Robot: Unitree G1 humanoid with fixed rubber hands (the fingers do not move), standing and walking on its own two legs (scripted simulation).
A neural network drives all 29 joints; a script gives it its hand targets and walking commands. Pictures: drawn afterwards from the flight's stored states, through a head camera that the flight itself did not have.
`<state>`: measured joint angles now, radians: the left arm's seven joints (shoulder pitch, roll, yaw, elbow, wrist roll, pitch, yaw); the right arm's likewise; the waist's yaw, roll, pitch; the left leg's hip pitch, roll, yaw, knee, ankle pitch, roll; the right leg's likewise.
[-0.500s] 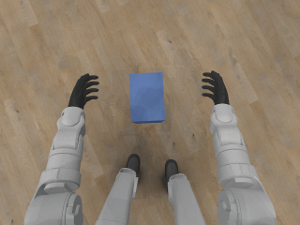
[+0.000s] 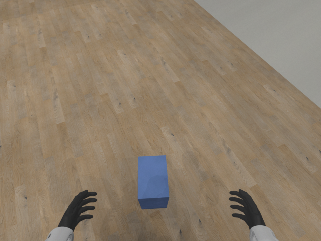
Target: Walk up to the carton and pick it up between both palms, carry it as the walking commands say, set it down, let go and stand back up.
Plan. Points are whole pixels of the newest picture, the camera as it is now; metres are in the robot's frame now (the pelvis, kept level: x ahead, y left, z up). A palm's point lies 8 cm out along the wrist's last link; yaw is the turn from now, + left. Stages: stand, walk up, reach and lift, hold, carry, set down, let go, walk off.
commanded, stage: let go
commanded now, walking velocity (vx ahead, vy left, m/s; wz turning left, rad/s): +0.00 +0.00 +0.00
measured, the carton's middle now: (153, 183) +0.42 +0.05 -0.63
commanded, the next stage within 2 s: stand in 0.54 s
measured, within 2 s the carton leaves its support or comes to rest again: neither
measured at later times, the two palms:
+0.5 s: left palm (63, 222) +0.17 +0.24 -0.06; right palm (256, 226) +0.19 -0.22 -0.07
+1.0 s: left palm (44, 231) +0.15 +0.30 -0.10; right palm out of the picture +0.14 -0.28 -0.08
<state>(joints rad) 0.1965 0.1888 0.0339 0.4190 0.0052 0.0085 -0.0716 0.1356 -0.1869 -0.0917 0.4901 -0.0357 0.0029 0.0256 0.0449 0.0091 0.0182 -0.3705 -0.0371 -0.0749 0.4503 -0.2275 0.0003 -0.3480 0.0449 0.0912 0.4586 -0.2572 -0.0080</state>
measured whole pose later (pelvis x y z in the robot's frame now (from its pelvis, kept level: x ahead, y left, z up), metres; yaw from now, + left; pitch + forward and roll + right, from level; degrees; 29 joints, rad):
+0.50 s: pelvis +0.01 +0.00 +0.00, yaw +1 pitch -3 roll +0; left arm 0.22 0.21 0.04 0.41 0.02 0.19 -0.05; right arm 0.20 -0.20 -0.03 0.47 -0.01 0.09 0.04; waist 0.01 0.00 0.06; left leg -0.12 -0.05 -0.10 0.44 -0.27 0.01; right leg -0.08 0.03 0.07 0.43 -0.30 -0.01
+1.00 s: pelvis +0.02 +0.01 +0.00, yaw +0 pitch +0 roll +0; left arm 0.19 0.34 0.03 0.77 0.03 0.02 0.03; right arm 0.17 -0.33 -0.04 0.80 -0.04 0.01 -0.03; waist -0.01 -0.03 0.00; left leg -0.17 -0.05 -0.07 0.48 -0.31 0.02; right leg -0.13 0.03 0.10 0.45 -0.32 0.00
